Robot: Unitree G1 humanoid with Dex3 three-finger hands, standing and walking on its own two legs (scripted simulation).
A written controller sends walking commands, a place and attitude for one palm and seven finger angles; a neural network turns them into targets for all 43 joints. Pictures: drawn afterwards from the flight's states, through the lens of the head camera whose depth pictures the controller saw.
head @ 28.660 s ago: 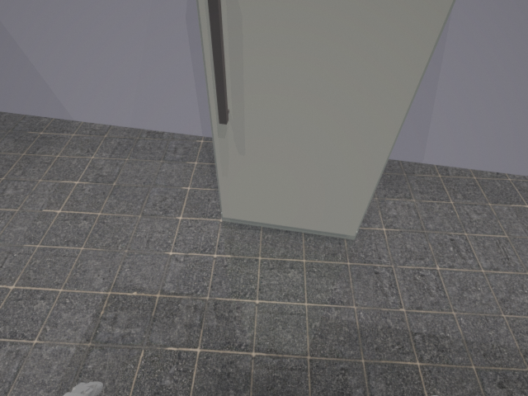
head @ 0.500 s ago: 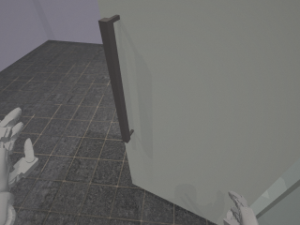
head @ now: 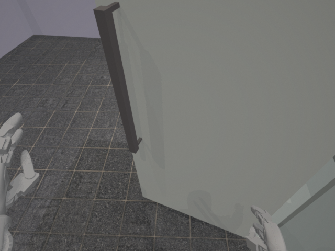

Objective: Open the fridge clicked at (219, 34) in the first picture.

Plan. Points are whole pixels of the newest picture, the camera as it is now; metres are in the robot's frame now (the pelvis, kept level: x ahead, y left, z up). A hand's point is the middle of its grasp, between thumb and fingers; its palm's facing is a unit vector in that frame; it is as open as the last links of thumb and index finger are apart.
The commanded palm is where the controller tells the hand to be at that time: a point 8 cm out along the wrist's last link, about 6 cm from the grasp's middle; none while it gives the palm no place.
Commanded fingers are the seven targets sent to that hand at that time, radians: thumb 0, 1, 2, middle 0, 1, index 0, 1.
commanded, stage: step back with the hand held close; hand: left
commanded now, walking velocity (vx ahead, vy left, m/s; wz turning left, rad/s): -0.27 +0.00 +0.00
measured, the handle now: (127, 96) +0.48 +0.16 +0.11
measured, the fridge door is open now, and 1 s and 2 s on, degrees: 76 76 76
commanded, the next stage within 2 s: stop stepping back and stand still in 0.90 s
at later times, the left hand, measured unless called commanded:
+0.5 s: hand out of the picture +0.12 +0.29 +0.16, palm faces +0.46 -0.78 -0.43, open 7.4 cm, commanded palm +0.06 +0.33 +0.18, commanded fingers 0.00 0.90 0.90 -0.20 -0.30 -0.20 -0.30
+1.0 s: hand out of the picture -0.04 +0.33 +0.17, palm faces +0.55 -0.75 -0.37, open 7.4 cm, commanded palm -0.12 +0.36 +0.18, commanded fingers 0.00 0.90 0.90 -0.20 -0.30 -0.20 -0.30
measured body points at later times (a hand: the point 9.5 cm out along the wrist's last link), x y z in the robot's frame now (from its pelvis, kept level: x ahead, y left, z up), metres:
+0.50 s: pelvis -0.08 +0.03 -0.02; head -0.07 +0.03 +0.43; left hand +0.09 +0.32 +0.18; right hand +0.08 -0.21 -0.10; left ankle +0.04 +0.11 -0.74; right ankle -0.02 -0.13 -0.74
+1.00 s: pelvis -0.22 +0.04 -0.04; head -0.22 +0.08 +0.41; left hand -0.08 +0.37 +0.19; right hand -0.01 -0.16 -0.10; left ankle +0.03 +0.13 -0.73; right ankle -0.25 -0.08 -0.72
